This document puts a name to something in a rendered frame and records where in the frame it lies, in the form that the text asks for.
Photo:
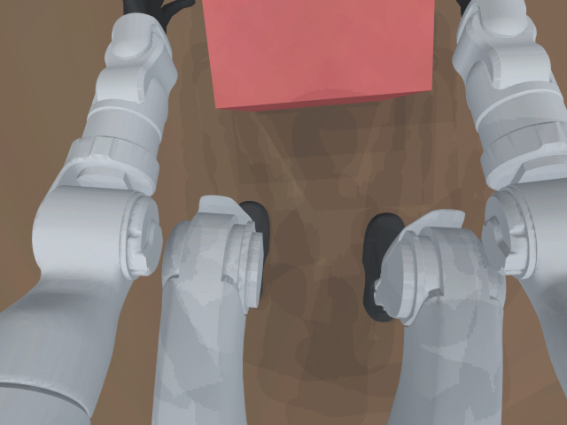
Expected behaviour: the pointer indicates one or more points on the robot left shin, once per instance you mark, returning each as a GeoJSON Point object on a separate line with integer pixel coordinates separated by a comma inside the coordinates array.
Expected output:
{"type": "Point", "coordinates": [174, 247]}

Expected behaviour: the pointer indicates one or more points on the left robot foot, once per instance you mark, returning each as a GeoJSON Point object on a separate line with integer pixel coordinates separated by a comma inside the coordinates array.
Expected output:
{"type": "Point", "coordinates": [259, 215]}

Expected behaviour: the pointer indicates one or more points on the carton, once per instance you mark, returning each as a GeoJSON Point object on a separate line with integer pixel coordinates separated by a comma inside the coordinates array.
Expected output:
{"type": "Point", "coordinates": [282, 54]}

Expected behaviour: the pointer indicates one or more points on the right robot forearm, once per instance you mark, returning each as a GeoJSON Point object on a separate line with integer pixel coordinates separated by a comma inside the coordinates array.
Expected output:
{"type": "Point", "coordinates": [515, 102]}

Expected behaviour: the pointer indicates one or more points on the right robot upper arm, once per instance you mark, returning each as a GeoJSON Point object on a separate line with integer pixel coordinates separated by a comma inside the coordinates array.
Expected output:
{"type": "Point", "coordinates": [525, 235]}

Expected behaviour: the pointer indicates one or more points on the left robot hand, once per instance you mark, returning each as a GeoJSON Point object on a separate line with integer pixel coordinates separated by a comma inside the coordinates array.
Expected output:
{"type": "Point", "coordinates": [153, 7]}

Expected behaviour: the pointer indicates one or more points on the left robot forearm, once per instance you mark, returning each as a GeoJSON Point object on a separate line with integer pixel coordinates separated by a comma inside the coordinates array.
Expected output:
{"type": "Point", "coordinates": [120, 142]}

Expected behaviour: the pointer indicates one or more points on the left robot upper arm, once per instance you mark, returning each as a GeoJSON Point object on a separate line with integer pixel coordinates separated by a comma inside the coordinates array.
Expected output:
{"type": "Point", "coordinates": [56, 342]}

